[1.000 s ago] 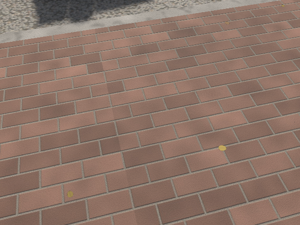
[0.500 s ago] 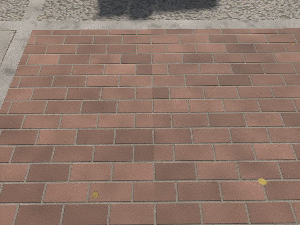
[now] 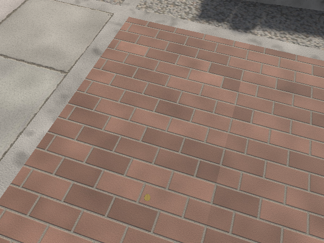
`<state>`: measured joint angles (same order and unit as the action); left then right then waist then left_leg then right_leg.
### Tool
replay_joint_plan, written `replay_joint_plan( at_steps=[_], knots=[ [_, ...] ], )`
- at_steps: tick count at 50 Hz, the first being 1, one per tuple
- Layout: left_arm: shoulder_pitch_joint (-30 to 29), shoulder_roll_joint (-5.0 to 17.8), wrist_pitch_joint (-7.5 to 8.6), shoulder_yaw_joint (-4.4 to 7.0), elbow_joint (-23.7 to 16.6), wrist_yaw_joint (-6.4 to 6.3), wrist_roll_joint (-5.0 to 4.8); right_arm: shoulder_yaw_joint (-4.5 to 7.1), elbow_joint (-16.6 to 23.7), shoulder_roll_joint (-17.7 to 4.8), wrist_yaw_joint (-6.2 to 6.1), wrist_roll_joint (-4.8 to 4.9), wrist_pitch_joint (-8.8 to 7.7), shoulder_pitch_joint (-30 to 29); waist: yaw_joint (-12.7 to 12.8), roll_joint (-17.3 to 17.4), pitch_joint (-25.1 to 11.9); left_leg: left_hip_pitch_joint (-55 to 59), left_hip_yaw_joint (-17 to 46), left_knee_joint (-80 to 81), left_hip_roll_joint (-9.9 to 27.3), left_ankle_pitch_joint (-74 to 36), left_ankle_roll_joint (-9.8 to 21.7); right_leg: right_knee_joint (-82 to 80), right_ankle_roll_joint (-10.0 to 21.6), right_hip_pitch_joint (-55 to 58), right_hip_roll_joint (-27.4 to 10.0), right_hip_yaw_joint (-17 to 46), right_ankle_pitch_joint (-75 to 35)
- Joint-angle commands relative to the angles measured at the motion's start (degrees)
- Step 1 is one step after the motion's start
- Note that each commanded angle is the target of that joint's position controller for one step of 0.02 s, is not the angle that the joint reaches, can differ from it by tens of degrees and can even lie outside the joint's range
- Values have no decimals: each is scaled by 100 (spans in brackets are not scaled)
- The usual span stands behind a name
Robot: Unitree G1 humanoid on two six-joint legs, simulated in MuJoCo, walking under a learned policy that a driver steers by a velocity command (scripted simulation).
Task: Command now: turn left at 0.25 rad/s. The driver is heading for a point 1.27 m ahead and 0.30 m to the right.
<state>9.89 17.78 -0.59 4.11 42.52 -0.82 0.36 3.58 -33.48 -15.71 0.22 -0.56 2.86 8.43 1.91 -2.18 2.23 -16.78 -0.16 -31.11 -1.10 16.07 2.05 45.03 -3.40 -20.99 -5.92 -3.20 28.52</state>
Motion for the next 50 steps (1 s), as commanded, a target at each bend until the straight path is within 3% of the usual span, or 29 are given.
replay_joint_plan(
  at_steps=[1, 3, 5, 8, 11, 13, 14, 15, 16, 17, 18, 19, 20, 22, 24, 26, 28, 30, 31, 32, 33, 34, 35, 36, 37, 40, 44, 47, 50],
  knots=[
    [-263, 689, 47, 166, -435, -48, -72, 192, 227, -846, -5, -107, -270, 149, -280, 1149, -799, 1194, 1629, 1029, 1719, -3210, 1352, 1577, -127, -1139, 88, 501, 541],
    [-77, 663, -43, 194, -269, -116, -8, 156, 189, -806, -33, 5, -294, -211, -144, 1088, -610, 888, 1284, 1057, 1431, -3142, 1090, 1557, -198, -980, 109, 536, -66],
    [156, 490, -49, 151, -170, -101, -32, 81, 121, -608, -67, -23, -298, -321, -14, 1020, -729, 732, 1009, 1054, 1259, -3267, 1059, 1305, -244, -559, 179, 486, -466],
    [-20, 246, -38, 30, -193, -82, -34, 65, 5, -542, -78, -24, -280, -320, -168, 1052, -705, 744, 987, 1016, 1185, -2704, 1043, 165, -206, -118, 184, 416, -546],
    [-24, 315, -25, 15, -193, -59, -51, 51, -151, -572, -62, -22, -251, -257, -232, 1064, -640, 686, 1306, 1018, 1283, -2022, 1113, -750, -123, 307, 254, 367, -662],
    [317, 245, 15, -22, -35, -15, -11, 0, -275, -502, -57, 64, -239, -257, -32, 919, -613, 246, 1310, 1178, 1042, 242, 843, -1904, 76, 1110, 430, 113, -1606],
    [427, 383, 37, 6, 27, -15, 26, 19, -355, -559, -56, 56, -254, -81, -89, 809, -537, -110, 1325, 1182, 863, 1353, 658, -1703, 212, 1405, 439, 154, -1510],
    [574, 550, 69, 27, 4, -34, 1, 19, -357, -578, -47, 25, -266, -128, -87, 627, -333, -481, 1283, 913, 690, 2076, 516, -1673, 464, 1387, 198, 445, -886],
    [673, 884, 107, 133, 105, -38, -45, 1, -239, -450, -37, 18, -303, -179, -156, -156, -54, -879, 649, 540, 207, 2254, 268, -1946, 833, 1011, -15, 812, 481],
    [828, 823, 171, 138, 99, -24, -59, -1, -196, -456, -45, 56, -379, -422, 76, -575, 172, -1017, 156, -325, -85, 1902, 53, -2659, 1160, 755, -322, 1520, 1495],
    [979, 861, 234, 141, 153, -22, -3, 18, -137, -373, -41, 157, -470, -535, 119, -1184, 303, -1306, -281, -1242, -269, 1272, -63, -3394, 1470, 861, -982, 2572, 2009],
    [928, 903, 276, 149, 142, -45, 15, 65, -104, -445, -40, 221, -531, -659, 147, -1289, 604, -1661, -92, -1802, -85, 1276, -13, -3683, 1721, 817, -1375, 3210, 1862],
    [1001, 846, 338, 140, 147, -66, -6, 111, -58, -539, -17, 240, -581, -719, 205, -1188, 654, -2155, 154, -2315, 115, 1527, 39, -3733, 1816, 1097, -1556, 3427, 1510],
    [1011, 752, 414, 119, 130, -72, -115, 90, -99, -393, 58, 241, -678, -622, 145, -688, 430, -2562, 255, -2199, 371, 1296, 147, -3602, 1646, 1760, -1391, 2976, 758],
    [862, 781, 394, 139, 115, -57, -171, 30, -157, -209, 146, 176, -749, -711, 164, -635, 229, -1718, -66, -1218, 294, 783, 121, -3530, 1352, 1574, -901, 1995, -231],
    [779, 860, 351, 165, 93, -10, -186, 25, -272, -167, 220, 152, -754, -490, 56, -765, 29, -570, -378, -569, 49, 301, 8, -3403, 1308, 1039, -596, 1395, -729],
    [743, 844, 312, 157, 87, 40, -224, 84, -497, -267, 227, 186, -708, 56, -218, -623, -93, 536, -567, 67, -133, -454, -31, -3090, 1266, 489, -557, 1193, -718],
    [697, 534, 346, 39, 77, 75, -163, 218, -786, -521, 142, 228, -654, 991, -667, -336, -372, 1812, -326, 271, -31, -387, 87, -2147, 988, -152, -354, 933, -920],
    [515, 87, 391, -103, -69, 100, -52, 333, -885, -983, 54, 168, -666, 1738, -967, 813, -615, 2547, 1320, 956, 1138, 329, 456, -87, 576, -943, 155, 344, -724],
    [568, -50, 530, -137, -418, 31, -139, 433, -852, -1656, 93, 80, -707, 2058, -882, 2014, -853, 2972, 4112, 1932, 2319, 1721, 1421, 1569, 388, -2321, 762, 437, 362],
    [517, 428, 608, -16, -416, 8, -296, 330, -860, -1313, 123, 89, -783, 1749, -757, 1449, -489, 2594, 4488, 2194, 2493, 2660, 1677, 2460, 463, -2876, 396, 851, 251],
    [332, 617, 647, 37, -415, 39, -342, 205, -822, -929, 126, 113, -840, 1442, -632, 1178, 22, 2260, 3746, 2165, 2241, 2472, 1476, 2555, 608, -3111, 133, 858, -349],
    [311, 549, 662, 33, -326, 55, -275, 138, -789, -754, 130, 70, -862, 1193, -508, 898, 130, 1978, 3041, 2156, 1914, 1712, 1272, 2434, 650, -2958, -27, 797, -865],
    [292, 495, 668, 41, -287, 73, -171, 107, -765, -677, 132, 42, -850, 984, -393, 767, 193, 1730, 2495, 2178, 1661, 927, 1118, 2130, 635, -2777, -141, 790, -1236],
    [298, 444, 650, 44, -260, 118, -133, 82, -759, -614, 116, 26, -836, 920, -317, 784, 178, 1550, 2040, 2247, 1459, 295, 1000, 1912, 603, -2528, -222, 759, -1534],
    [111, 240, 577, -8, -308, 185, -90, 84, -857, -635, 54, 70, -842, 1132, -310, 635, 104, 1478, 1275, 2362, 1275, -1225, 1021, 1290, 395, -2422, -165, 522, -2144],
    [-811, -37, 598, -141, -632, 245, -104, 93, -1012, -761, -43, 105, -783, 1378, -542, 615, 239, 1232, 620, 2443, 1084, -1786, 915, -418, 250, -1970, 68, 297, -3130],
    [-1358, -16, 633, -164, -810, 345, -153, 113, -1167, -870, -67, 149, -757, 1676, -698, 580, 382, 1323, 553, 2459, 1234, -1651, 909, -1118, 306, -1667, 236, 220, -3500],
    [-1582, 110, 665, -134, -947, 441, -166, 139, -1299, -915, -76, 186, -697, 1768, -611, 592, 425, 1926, 557, 2172, 1495, -2136, 813, -1506, 541, -1700, 301, 306, -3218]
  ],
)
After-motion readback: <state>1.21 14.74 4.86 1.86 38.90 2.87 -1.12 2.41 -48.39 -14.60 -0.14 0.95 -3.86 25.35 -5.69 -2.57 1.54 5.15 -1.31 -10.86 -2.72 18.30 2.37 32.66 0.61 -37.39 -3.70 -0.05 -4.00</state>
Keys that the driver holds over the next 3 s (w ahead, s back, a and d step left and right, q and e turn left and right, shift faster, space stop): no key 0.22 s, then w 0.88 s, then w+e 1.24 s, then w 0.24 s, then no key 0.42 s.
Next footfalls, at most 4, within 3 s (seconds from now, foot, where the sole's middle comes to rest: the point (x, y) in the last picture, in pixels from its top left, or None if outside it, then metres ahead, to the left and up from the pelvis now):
0.28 right None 0.03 -0.13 -0.77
0.62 left None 0.13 0.14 -0.77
1.10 right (184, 234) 0.49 -0.07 -0.77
1.58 left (137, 173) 0.76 0.14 -0.77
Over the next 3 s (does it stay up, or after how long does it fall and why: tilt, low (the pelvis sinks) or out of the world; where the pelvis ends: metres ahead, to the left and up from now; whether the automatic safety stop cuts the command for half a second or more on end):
stays up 1.18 -0.29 0.01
